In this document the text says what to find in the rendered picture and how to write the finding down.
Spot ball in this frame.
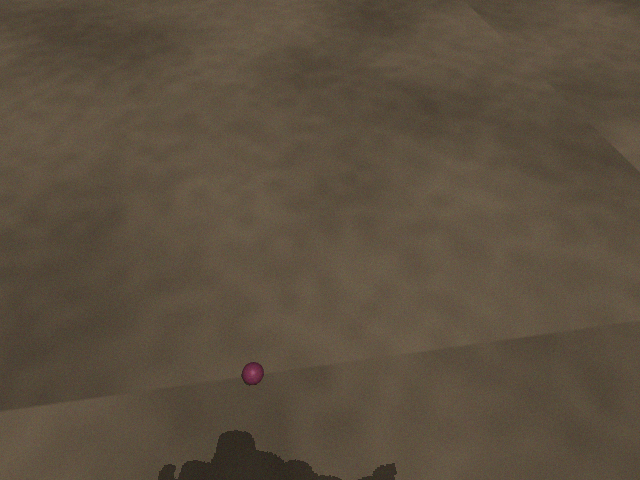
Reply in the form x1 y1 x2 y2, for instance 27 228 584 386
242 362 264 385

